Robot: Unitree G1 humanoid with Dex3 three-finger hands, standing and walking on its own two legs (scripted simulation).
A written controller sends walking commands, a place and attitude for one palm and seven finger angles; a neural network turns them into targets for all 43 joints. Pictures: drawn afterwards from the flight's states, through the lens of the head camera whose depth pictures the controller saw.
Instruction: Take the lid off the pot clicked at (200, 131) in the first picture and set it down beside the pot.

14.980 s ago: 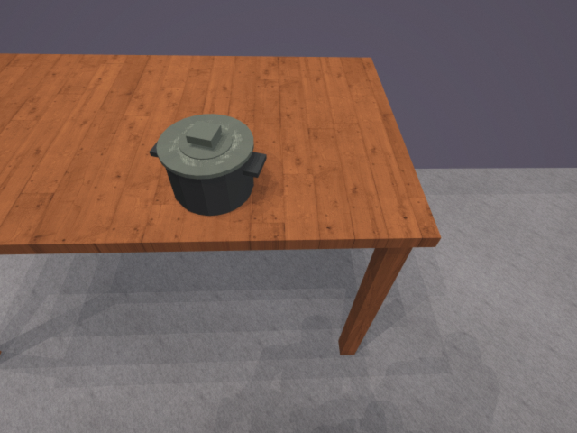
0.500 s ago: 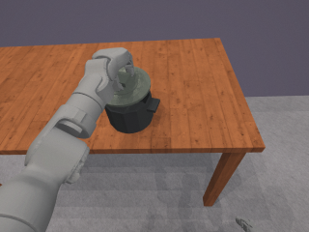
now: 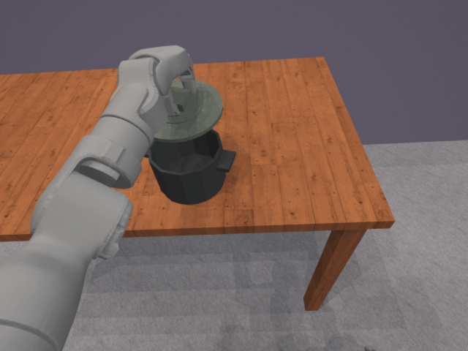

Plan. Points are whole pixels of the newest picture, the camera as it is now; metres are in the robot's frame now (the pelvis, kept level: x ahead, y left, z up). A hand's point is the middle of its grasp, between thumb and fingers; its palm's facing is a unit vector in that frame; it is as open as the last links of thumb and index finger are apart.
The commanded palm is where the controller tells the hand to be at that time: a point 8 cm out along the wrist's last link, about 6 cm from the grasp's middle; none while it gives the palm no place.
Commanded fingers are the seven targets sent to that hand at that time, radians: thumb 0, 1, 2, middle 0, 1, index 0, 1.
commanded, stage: lift the lid straight up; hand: left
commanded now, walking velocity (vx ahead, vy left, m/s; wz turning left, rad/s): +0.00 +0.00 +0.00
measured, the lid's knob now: (175, 98) +0.51 +0.08 +0.18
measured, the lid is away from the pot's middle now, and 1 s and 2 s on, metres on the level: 0.01 0.01 0.14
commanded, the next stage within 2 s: move the lid sideways beside the pot in 0.84 s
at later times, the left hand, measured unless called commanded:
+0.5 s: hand (166, 73) +0.48 +0.08 +0.24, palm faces -0.24 -0.06 -0.97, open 8.1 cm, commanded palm +0.47 +0.08 +0.32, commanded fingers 0.00 0.62 1.01 -0.95 -1.11 -0.79 -1.02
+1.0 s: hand (158, 68) +0.48 +0.09 +0.26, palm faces -0.24 -0.06 -0.97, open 8.1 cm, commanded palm +0.47 +0.10 +0.33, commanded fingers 0.00 0.62 1.01 -0.95 -1.11 -0.79 -1.02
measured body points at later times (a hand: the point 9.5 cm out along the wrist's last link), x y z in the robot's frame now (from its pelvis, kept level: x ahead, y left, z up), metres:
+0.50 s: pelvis +0.00 +0.00 +0.00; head +0.03 -0.03 +0.45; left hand +0.49 +0.08 +0.30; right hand +0.11 -0.26 -0.13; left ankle +0.03 +0.09 -0.74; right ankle -0.05 -0.12 -0.74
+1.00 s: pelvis +0.00 +0.00 +0.00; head +0.02 -0.03 +0.45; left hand +0.49 +0.09 +0.31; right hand +0.11 -0.25 -0.13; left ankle +0.03 +0.09 -0.74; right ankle -0.05 -0.12 -0.74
